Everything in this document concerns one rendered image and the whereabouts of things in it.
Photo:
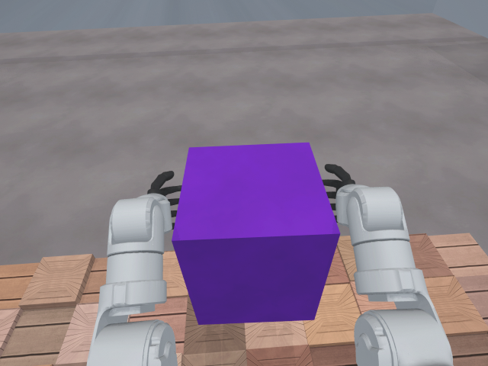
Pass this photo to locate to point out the robot left forearm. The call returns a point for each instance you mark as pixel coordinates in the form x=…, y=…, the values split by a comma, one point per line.
x=134, y=279

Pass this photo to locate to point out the robot left upper arm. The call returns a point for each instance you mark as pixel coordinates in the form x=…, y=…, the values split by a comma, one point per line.
x=141, y=343

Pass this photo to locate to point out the robot right forearm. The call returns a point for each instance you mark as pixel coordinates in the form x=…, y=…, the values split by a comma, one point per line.
x=386, y=270

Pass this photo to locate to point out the robot left hand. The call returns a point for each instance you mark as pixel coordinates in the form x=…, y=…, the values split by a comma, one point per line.
x=159, y=182

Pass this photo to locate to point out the robot right upper arm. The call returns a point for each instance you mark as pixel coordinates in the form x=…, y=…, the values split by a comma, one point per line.
x=400, y=337

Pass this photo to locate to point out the carton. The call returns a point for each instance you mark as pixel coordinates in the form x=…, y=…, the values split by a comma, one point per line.
x=254, y=233

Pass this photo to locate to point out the robot right hand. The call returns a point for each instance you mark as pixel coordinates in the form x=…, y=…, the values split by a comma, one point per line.
x=340, y=173

